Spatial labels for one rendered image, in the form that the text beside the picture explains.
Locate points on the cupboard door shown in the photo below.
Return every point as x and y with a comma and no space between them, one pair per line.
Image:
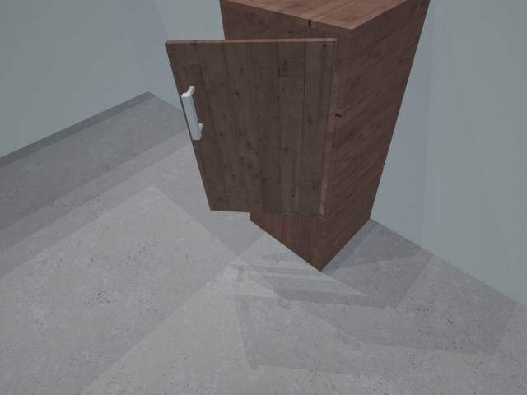
264,105

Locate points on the handle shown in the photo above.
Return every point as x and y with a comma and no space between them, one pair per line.
189,109

